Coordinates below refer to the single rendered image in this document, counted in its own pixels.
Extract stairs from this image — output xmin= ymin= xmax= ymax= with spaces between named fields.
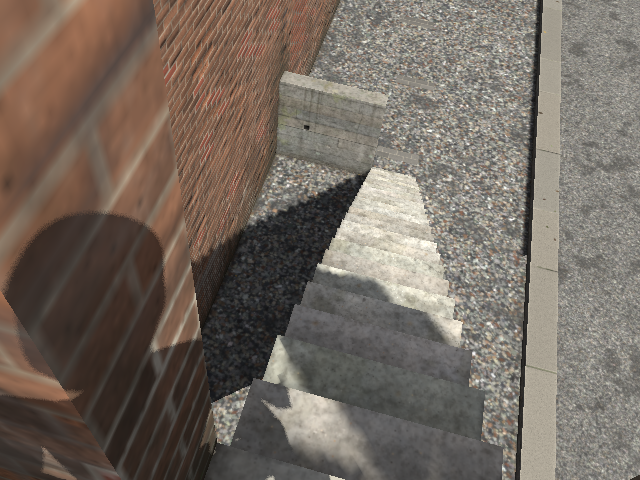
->
xmin=230 ymin=167 xmax=504 ymax=480

